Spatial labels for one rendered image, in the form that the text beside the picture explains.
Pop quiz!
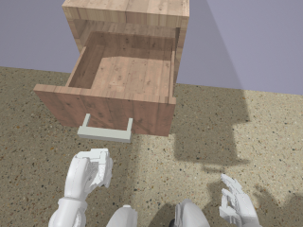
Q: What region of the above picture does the drawer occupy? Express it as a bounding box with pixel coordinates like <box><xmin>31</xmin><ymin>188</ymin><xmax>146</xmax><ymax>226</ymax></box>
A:
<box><xmin>33</xmin><ymin>30</ymin><xmax>176</xmax><ymax>137</ymax></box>

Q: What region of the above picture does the handle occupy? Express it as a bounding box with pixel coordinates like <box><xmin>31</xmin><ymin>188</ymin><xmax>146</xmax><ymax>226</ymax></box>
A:
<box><xmin>77</xmin><ymin>113</ymin><xmax>134</xmax><ymax>143</ymax></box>

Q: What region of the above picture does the cabinet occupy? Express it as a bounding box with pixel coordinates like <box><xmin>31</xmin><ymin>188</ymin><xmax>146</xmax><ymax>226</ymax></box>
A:
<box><xmin>62</xmin><ymin>0</ymin><xmax>189</xmax><ymax>97</ymax></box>

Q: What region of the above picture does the robot right thigh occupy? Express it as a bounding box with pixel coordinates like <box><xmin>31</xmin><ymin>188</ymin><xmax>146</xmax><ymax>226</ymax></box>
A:
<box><xmin>174</xmin><ymin>201</ymin><xmax>210</xmax><ymax>227</ymax></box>

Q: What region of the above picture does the robot left thigh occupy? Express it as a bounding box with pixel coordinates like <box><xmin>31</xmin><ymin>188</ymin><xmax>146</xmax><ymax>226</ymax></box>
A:
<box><xmin>106</xmin><ymin>207</ymin><xmax>138</xmax><ymax>227</ymax></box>

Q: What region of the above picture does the robot left hand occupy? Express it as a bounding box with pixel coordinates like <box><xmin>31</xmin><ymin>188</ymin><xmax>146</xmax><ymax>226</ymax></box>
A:
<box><xmin>64</xmin><ymin>148</ymin><xmax>114</xmax><ymax>201</ymax></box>

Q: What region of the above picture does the robot thigh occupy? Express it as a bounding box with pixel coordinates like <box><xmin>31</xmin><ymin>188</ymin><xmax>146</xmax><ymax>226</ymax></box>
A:
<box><xmin>106</xmin><ymin>207</ymin><xmax>138</xmax><ymax>227</ymax></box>
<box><xmin>174</xmin><ymin>201</ymin><xmax>210</xmax><ymax>227</ymax></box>

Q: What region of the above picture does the robot right hand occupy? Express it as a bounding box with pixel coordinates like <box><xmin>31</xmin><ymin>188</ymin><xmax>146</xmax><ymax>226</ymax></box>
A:
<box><xmin>219</xmin><ymin>173</ymin><xmax>259</xmax><ymax>227</ymax></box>

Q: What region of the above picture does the left robot forearm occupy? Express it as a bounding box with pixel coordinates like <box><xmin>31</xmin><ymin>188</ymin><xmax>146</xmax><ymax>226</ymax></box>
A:
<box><xmin>48</xmin><ymin>197</ymin><xmax>88</xmax><ymax>227</ymax></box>

